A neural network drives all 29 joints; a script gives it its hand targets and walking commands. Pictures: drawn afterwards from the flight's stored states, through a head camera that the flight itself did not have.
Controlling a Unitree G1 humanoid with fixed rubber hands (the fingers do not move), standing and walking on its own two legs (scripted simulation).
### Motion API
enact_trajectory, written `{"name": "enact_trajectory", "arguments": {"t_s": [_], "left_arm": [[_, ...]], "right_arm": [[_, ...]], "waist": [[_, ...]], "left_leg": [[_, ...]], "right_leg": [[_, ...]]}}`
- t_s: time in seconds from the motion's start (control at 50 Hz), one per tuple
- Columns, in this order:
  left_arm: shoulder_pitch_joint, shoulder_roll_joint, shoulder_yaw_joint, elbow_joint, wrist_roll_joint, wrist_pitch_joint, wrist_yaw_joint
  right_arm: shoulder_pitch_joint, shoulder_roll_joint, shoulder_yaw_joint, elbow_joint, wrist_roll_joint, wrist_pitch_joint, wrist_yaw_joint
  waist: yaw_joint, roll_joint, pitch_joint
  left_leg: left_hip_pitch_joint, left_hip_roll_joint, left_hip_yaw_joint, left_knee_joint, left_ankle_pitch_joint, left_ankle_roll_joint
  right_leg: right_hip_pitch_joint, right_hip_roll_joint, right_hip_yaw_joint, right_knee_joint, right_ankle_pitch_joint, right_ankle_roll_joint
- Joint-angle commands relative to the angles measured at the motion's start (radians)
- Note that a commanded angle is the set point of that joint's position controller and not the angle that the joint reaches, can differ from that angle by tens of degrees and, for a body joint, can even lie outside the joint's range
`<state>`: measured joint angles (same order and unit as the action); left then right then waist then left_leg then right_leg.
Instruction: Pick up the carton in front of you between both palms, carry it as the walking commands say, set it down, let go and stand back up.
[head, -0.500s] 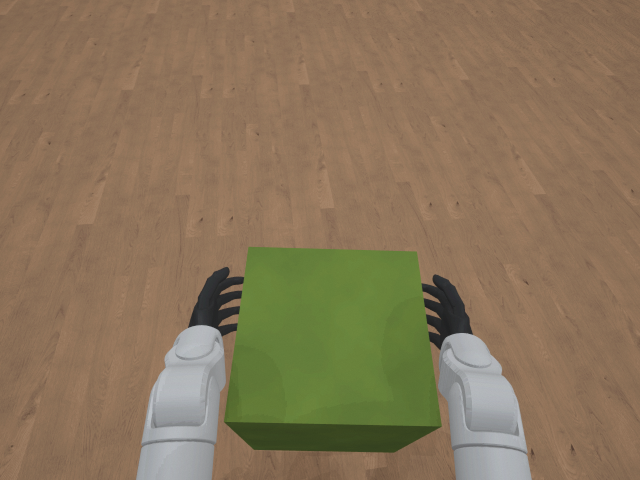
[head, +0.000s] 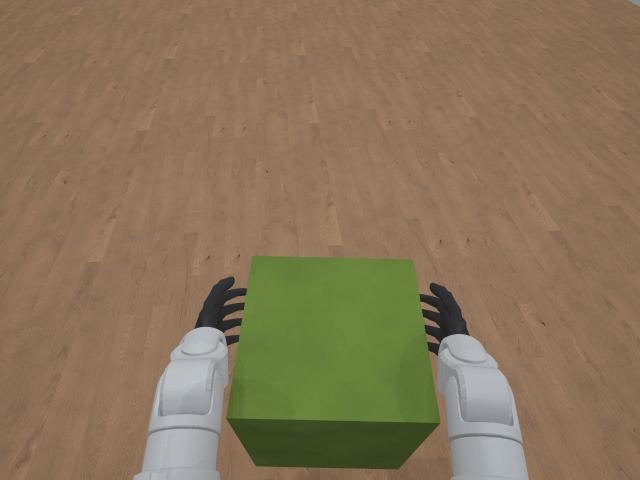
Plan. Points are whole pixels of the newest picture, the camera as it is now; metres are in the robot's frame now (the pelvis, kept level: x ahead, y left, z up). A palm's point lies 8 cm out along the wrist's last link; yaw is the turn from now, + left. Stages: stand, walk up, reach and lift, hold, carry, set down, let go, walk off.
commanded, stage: carry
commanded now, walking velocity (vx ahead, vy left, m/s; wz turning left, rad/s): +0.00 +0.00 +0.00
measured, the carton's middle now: (329, 369) +0.28 +0.00 -0.04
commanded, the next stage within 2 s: hold in 1.36 s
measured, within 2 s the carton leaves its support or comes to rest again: neither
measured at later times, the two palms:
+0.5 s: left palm (199, 361) +0.25 +0.16 +0.04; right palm (456, 369) +0.25 -0.15 +0.04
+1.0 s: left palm (189, 378) +0.23 +0.16 +0.04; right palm (453, 386) +0.23 -0.14 +0.04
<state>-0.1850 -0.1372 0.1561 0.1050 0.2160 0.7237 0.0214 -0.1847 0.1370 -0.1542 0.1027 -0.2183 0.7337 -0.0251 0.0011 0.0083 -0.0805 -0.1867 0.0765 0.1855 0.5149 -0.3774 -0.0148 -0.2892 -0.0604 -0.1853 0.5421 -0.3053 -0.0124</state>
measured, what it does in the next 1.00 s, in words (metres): shifts its weight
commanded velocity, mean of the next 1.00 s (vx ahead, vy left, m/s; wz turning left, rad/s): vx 0.00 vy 0.00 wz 0.00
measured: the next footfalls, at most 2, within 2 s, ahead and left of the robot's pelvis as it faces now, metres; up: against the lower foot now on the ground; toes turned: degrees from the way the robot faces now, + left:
none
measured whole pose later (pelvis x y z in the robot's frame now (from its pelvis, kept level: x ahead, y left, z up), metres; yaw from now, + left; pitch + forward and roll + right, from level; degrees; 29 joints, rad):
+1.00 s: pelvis -0.06 +0.01 +0.00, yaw +0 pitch +2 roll +0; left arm -0.21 -0.14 0.17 0.16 0.23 0.73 0.02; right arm -0.21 0.14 -0.17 0.15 -0.23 0.74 -0.02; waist 0.00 0.00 -0.09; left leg -0.24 0.06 0.19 0.51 -0.30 0.02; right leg -0.33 -0.08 -0.18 0.50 -0.20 -0.01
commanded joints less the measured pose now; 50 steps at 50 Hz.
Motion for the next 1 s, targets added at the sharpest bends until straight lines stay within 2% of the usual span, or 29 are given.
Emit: {"name": "enact_trajectory", "arguments": {"t_s": [0.0,0.26,0.4,0.62,0.98], "left_arm": [[-0.403,-0.86,-0.577,-0.069,-0.236,-0.027,-0.207],[-0.438,-0.861,-0.542,-0.018,-0.221,-0.022,-0.209],[-0.459,-0.876,-0.536,-0.002,-0.22,-0.021,-0.216],[-0.465,-0.885,-0.542,-0.008,-0.225,-0.02,-0.22],[-0.461,-0.885,-0.541,-0.007,-0.222,-0.02,-0.22]], "right_arm": [[-0.416,0.843,0.576,-0.079,0.241,-0.034,0.21],[-0.46,0.85,0.549,-0.029,0.231,-0.029,0.215],[-0.475,0.867,0.538,-0.009,0.226,-0.028,0.221],[-0.48,0.878,0.541,-0.017,0.23,-0.028,0.224],[-0.478,0.877,0.54,-0.017,0.23,-0.028,0.224]], "waist": [[-0.004,-0.001,-0.321],[-0.003,-0.005,-0.237],[-0.003,-0.005,-0.226],[-0.002,-0.007,-0.236],[-0.002,-0.007,-0.243]], "left_leg": [[0.1,0.096,-0.063,0.001,0.613,0.002],[0.039,0.099,-0.082,-0.069,0.375,0.016],[0.017,0.098,-0.089,-0.091,0.301,0.023],[-0.005,0.098,-0.097,-0.099,0.254,0.03],[-0.025,0.096,-0.105,-0.097,0.249,0.037]], "right_leg": [[0.172,-0.109,0.086,0.007,0.626,-0.01],[0.133,-0.114,0.1,-0.067,0.402,-0.008],[0.117,-0.113,0.104,-0.089,0.333,-0.006],[0.106,-0.114,0.107,-0.097,0.289,-0.004],[0.093,-0.115,0.109,-0.094,0.274,0.001]]}}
